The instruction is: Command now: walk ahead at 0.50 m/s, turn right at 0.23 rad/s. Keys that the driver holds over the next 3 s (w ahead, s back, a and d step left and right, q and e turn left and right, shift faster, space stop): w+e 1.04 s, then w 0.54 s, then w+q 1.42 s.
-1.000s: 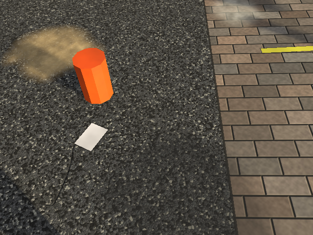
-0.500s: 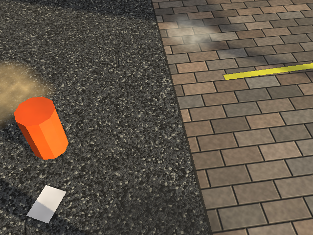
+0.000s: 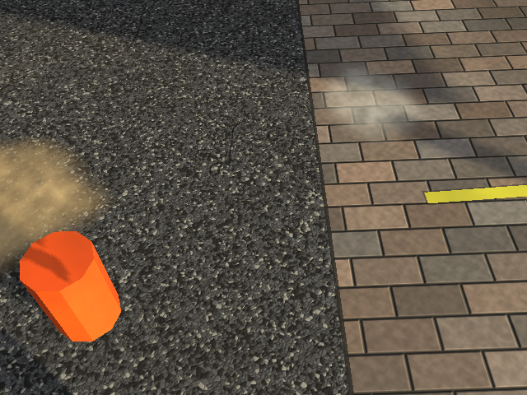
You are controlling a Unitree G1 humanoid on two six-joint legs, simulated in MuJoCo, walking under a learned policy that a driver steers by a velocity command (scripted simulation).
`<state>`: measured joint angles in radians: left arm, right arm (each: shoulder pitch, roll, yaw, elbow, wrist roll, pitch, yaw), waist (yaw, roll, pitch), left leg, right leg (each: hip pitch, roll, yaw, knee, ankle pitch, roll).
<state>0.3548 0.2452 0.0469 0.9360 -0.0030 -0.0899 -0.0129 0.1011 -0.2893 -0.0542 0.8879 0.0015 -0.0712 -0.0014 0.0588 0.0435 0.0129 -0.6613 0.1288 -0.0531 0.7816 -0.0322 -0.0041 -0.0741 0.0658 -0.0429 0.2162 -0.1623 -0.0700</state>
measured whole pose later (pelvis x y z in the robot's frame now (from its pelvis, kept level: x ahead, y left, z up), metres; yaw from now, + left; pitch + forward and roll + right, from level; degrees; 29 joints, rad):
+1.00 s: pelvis +0.50 -0.11 +0.00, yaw -33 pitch +1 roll +1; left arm 0.34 0.27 0.07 0.73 -0.01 -0.06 -0.01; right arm 0.06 -0.31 -0.07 0.79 -0.01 -0.10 0.00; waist 0.05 0.03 0.05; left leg -0.65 0.10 -0.08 0.89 -0.16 -0.04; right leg -0.19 0.10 0.07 0.34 -0.17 -0.10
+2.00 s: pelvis +0.94 -0.43 +0.00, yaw -30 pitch +1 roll -2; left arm 0.29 0.26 0.07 0.80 0.01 -0.10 -0.01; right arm 0.22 -0.32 -0.07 0.79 0.03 -0.03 0.00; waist 0.03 0.05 0.02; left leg -0.64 0.10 -0.06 1.05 -0.22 -0.01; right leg -0.13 0.02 -0.14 0.30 -0.18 -0.04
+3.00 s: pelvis +1.47 -0.59 -0.01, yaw +6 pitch +1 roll -2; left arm 0.28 0.27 0.07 0.81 0.01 -0.10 -0.01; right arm 0.23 -0.32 -0.08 0.65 0.03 -0.01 0.00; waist 0.04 0.05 0.03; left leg -0.63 0.08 -0.06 1.08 -0.28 0.00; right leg -0.16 0.02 -0.11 0.34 -0.20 -0.03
